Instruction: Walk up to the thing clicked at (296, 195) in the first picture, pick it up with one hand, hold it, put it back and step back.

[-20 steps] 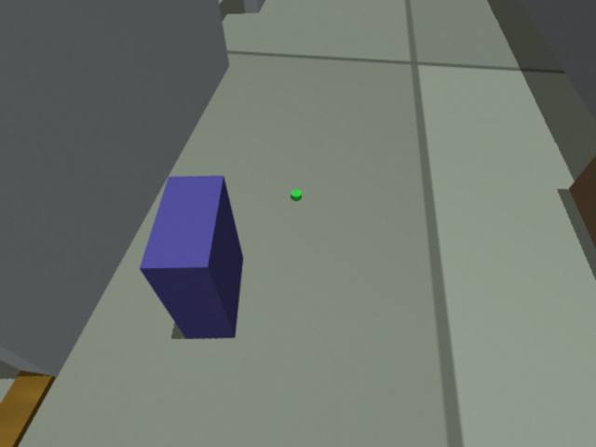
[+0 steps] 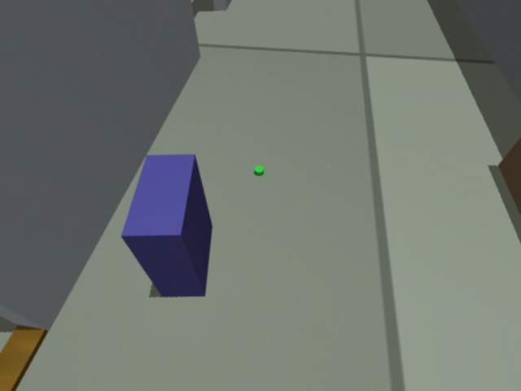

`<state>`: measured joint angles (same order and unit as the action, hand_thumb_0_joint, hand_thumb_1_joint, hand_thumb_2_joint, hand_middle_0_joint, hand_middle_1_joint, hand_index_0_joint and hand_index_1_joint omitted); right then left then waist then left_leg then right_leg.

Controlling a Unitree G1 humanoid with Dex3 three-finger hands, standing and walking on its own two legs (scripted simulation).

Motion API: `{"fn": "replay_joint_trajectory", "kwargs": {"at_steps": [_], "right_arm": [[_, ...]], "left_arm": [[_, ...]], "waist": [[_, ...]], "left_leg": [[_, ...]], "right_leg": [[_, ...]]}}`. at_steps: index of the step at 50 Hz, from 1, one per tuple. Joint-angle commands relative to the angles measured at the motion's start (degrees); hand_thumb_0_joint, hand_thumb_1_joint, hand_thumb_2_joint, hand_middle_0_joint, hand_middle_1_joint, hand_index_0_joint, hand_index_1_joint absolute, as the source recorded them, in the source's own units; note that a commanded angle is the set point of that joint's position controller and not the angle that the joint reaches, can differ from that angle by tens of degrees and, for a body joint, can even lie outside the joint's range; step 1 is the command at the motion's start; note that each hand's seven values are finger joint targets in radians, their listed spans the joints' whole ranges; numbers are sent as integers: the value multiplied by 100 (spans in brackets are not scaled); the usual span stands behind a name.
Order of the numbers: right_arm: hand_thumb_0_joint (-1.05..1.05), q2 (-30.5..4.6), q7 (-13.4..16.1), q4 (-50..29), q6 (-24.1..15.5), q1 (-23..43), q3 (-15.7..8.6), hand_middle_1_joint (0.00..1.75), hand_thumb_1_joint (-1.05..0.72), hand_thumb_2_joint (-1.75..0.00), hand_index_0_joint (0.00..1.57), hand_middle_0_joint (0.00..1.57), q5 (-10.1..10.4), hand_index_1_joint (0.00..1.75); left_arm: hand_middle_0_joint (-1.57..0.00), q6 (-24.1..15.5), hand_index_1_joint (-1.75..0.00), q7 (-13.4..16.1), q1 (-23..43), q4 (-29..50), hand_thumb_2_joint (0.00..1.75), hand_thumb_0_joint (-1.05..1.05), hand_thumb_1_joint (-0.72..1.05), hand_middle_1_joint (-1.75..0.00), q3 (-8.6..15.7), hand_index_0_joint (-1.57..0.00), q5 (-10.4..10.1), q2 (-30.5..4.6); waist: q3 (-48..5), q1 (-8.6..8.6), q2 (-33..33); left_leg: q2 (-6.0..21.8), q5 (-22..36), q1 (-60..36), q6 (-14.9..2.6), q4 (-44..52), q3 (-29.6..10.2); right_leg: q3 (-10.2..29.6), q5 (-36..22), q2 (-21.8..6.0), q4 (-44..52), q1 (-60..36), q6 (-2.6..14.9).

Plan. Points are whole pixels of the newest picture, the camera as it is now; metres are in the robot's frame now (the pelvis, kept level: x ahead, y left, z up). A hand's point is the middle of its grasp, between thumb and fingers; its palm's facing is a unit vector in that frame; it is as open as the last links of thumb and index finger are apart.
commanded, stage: stand
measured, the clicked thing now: (259, 170) +1.24 +0.04 -0.77
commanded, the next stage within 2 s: walk up in 0.72 s
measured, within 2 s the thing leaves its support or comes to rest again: neither
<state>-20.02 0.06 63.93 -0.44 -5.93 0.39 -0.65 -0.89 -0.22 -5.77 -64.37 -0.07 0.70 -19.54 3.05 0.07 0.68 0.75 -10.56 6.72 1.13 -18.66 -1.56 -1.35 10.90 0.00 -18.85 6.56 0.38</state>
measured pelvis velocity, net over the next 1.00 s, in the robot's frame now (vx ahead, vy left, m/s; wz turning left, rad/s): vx -0.02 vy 0.05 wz -0.21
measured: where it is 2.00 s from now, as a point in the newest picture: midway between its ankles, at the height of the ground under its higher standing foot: outside the picture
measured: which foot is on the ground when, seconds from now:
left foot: down 0.00-1.00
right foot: down 0.00-0.96, up 0.98-1.00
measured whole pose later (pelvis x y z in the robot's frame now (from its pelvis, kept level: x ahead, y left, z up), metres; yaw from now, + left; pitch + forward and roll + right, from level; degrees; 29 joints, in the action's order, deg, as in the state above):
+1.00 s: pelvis -0.02 +0.05 -0.02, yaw -12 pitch +0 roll +0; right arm -22.1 -0.3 50.5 -0.1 -3.9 -5.1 -1.6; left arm 1.8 0.7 -10.9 -52.3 2.3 1.3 -23.2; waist 7.7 0.9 -2.5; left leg -1.2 -15.7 14.8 -1.0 -32.1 -0.8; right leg 10.7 18.2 2.4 -38.6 21.1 -0.5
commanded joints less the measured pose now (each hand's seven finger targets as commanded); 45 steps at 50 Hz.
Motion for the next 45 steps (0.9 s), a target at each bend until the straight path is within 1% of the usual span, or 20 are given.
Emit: {"fn": "replay_joint_trajectory", "kwargs": {"at_steps": [1, 3, 5, 7, 10, 16, 24, 27, 32, 35, 36, 37, 38, 39, 40, 41, 42, 43, 44, 45], "right_arm": [[0, -1169, 60, -310, -133, 179, -224, 30, -90, -90, 20, 20, 14, 30], [0, -1176, 64, -294, -128, 160, -225, 30, -90, -90, 20, 20, 19, 30], [0, -1162, 61, -318, -133, 164, -220, 30, -90, -90, 20, 20, 19, 30], [0, -1159, 64, -308, -139, 176, -214, 30, -90, -90, 20, 20, 13, 30], [0, -1174, 66, -299, -137, 146, -217, 30, -90, -90, 20, 20, 11, 30], [0, -1171, 67, -309, -142, 107, -226, 30, -90, -90, 20, 20, 9, 30], [0, -1175, 78, -288, -145, 101, -217, 30, -90, -90, 20, 20, 12, 30], [0, -1184, 74, -295, -147, 98, -226, 30, -90, -90, 20, 20, 14, 30], [0, -1194, 76, -271, -148, 86, -217, 30, -90, -90, 20, 20, 9, 30], [0, -1203, 77, -303, -143, 153, -232, 30, -90, -90, 20, 20, 10, 30], [0, -1713, 58, -691, -117, 459, -592, 30, -90, -90, 20, 20, 30, 30], [0, -1536, 57, -796, -86, 370, -579, 30, -90, -90, 20, 20, 56, 30], [0, -1413, 46, -877, -62, 214, -582, 30, -90, -90, 20, 20, 116, 30], [0, -1323, 30, -963, -36, 172, -583, 30, -90, -90, 20, 20, 119, 30], [0, -1250, 12, -1106, -1, 291, -598, 30, -90, -90, 20, 20, 108, 30], [0, -1145, 6, -1211, 36, 314, -633, 30, -90, -90, 20, 20, 82, 30], [0, -1124, -8, -1290, 70, 186, -643, 30, -90, -90, 20, 20, 85, 30], [0, -1123, -30, -1344, 86, 93, -668, 30, -90, -90, 20, 20, 97, 30], [0, -1124, -35, -1373, 73, -43, -712, 30, -90, -90, 20, 20, 88, 30], [0, -1139, -29, -1379, 44, -226, -747, 30, -90, -90, 20, 20, 50, 30]], "left_arm": [[-20, -117, -30, 83, 238, 322, 90, 0, 90, -30, 232, -20, -26, -1218], [-20, -104, -30, 85, 193, 312, 90, 0, 90, -30, 242, -20, -26, -1229], [-20, -112, -30, 85, 237, 329, 90, 0, 90, -30, 243, -20, -18, -1237], [-20, -113, -30, 83, 206, 316, 90, 0, 90, -30, 238, -20, -31, -1229], [-20, -98, -30, 79, 224, 318, 90, 0, 90, -30, 244, -20, -25, -1215], [-20, -109, -30, 84, 247, 331, 90, 0, 90, -30, 250, -20, -21, -1236], [-20, -82, -30, 75, 202, 306, 90, 0, 90, -30, 253, -20, -29, -1238], [-20, -92, -30, 80, 196, 318, 90, 0, 90, -30, 253, -20, -25, -1245], [-20, -77, -30, 73, 198, 299, 90, 0, 90, -30, 248, -20, -31, -1219], [-20, -78, -30, 77, 153, 298, 90, 0, 90, -30, 258, -20, -10, -1243], [-20, -21, -30, 55, -62, 599, 90, 0, 90, -30, 427, -20, -18, -1579], [-20, -36, -30, 76, -154, 673, 90, 0, 90, -30, 468, -20, -31, -1665], [-20, -50, -30, 91, -105, 798, 90, 0, 90, -30, 519, -20, -12, -1736], [-20, -59, -30, 106, -173, 941, 90, 0, 90, -30, 572, -20, 9, -1803], [-20, -56, -30, 124, -369, 1043, 90, 0, 90, -30, 603, -20, 22, -1836], [-20, -51, -30, 138, -412, 1149, 90, 0, 90, -30, 610, -20, 83, -1831], [-20, -48, -30, 141, -430, 1306, 90, 0, 90, -30, 622, -20, 126, -1842], [-20, -43, -30, 151, -323, 1436, 90, 0, 90, -30, 604, -20, 136, -1750], [-20, -26, -30, 162, -246, 1516, 90, 0, 90, -30, 567, -20, 139, -1633], [-20, 2, -30, 162, -117, 1631, 90, 0, 90, -30, 544, -20, 124, -1575]], "waist": [[-575, 7, -105], [-489, 17, -50], [-556, 10, -83], [-491, 11, -104], [-481, 15, -39], [-547, 1, -130], [-499, 21, -48], [-565, 22, -102], [-416, 15, -43], [-550, 37, -81], [-324, -66, -107], [-422, -31, -320], [-554, -49, -673], [-597, 7, -984], [-567, 131, -1154], [-533, 141, -1365], [-505, 104, -1362], [-491, 5, -1318], [-556, -124, -1266], [-616, -252, -1075]], "left_leg": [[648, 1024, -122, -224, 148, -424], [630, 844, -82, -213, 210, -430], [654, 1061, -76, -226, 173, -417], [636, 1020, -102, -213, 177, -415], [644, 828, -15, -207, 252, -434], [654, 1057, -72, -213, 215, -424], [638, 944, -62, -193, 274, -436], [668, 1106, -122, -216, 240, -427], [627, 806, 7, -190, 312, -438], [662, 1033, -144, -223, 243, -444], [377, 615, -412, -279, -725, 179], [303, 626, -290, -310, -1020, 159], [246, 377, 172, -294, -1277, 160], [121, 17, 599, -263, -1579, 181], [-150, -877, 875, -262, -2043, 139], [-248, -2125, 1212, -260, -2618, -33], [-159, -2383, 1241, -275, -2928, -275], [-82, -2368, 1155, -298, -2846, -381], [-23, -2099, 1128, -288, -2319, -356], [-67, -1538, 786, -270, -1724, -194]], "right_leg": [[566, -1036, -755, 267, -205, 113], [564, -858, -739, 300, -138, 112], [562, -1110, -762, 248, -275, 111], [574, -1061, -763, 284, -184, 103], [539, -815, -739, 288, -224, 100], [565, -1043, -771, 260, -270, 124], [554, -889, -747, 274, -254, 119], [539, -1012, -765, 241, -303, 126], [565, -756, -750, 315, -222, 109], [542, -952, -769, 262, -233, 127], [1214, -2067, -774, -91, 620, 237], [1367, -2440, -908, -218, 635, 381], [1645, -2453, -1061, -245, 311, 562], [2028, -2519, -1260, -250, 123, 801], [2448, -2827, -1457, -243, 87, 1114], [2786, -3001, -1679, -192, 93, 1398], [2916, -2911, -1775, -207, 288, 1532], [2753, -2889, -1624, -314, 403, 1481], [2563, -2787, -1377, -478, 310, 1289], [2270, -2612, -1096, -736, 524, 1027]]}}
